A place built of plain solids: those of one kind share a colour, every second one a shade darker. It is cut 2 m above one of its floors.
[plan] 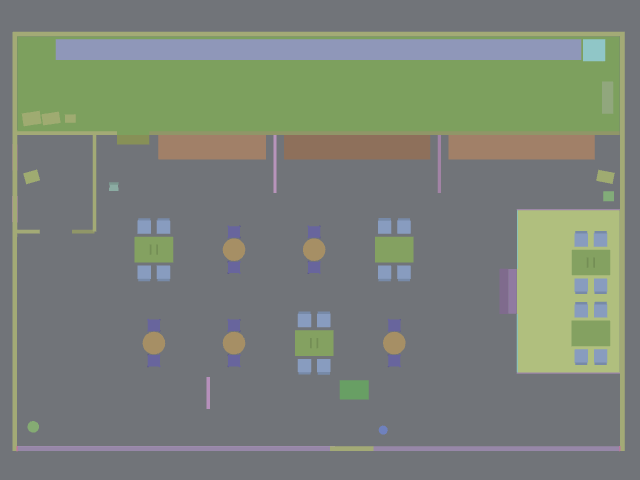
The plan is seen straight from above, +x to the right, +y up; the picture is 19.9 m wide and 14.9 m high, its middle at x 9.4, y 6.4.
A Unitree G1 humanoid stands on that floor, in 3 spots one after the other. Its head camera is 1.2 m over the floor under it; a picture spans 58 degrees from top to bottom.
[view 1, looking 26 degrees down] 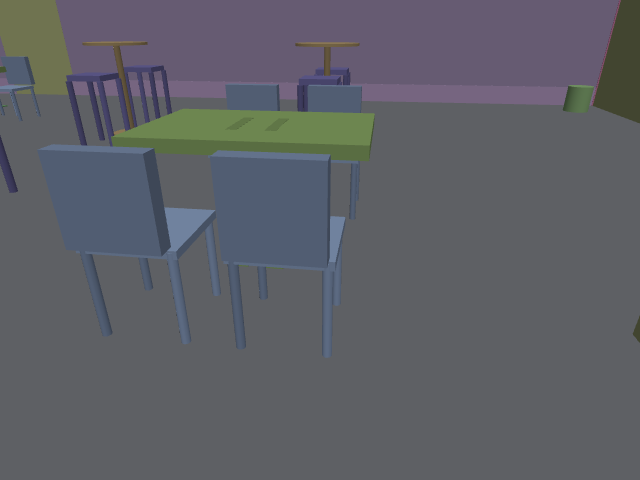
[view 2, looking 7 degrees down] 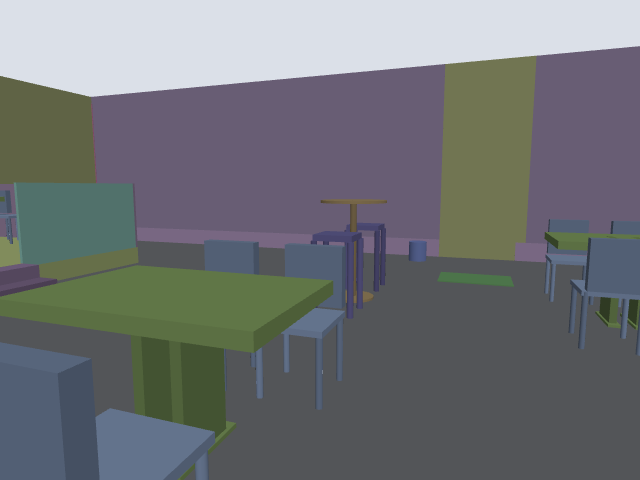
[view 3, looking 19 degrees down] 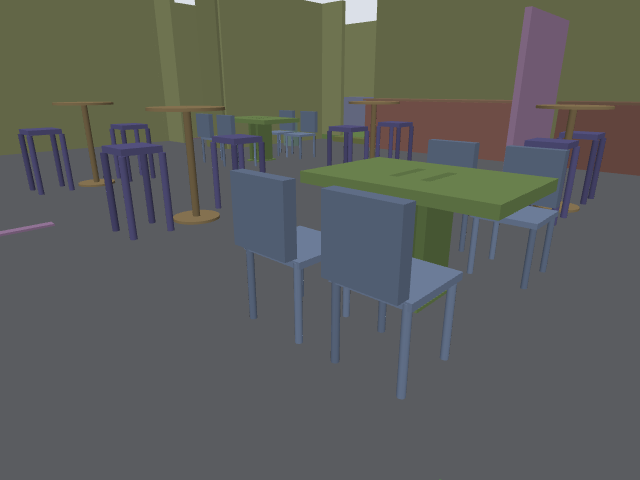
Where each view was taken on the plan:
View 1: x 3.60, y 8.36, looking -82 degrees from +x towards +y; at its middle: side_chair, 1.44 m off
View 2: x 10.46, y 7.66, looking -70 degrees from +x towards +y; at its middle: bar_stool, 4.00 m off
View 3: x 10.46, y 1.00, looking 133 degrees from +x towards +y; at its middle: side_chair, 2.31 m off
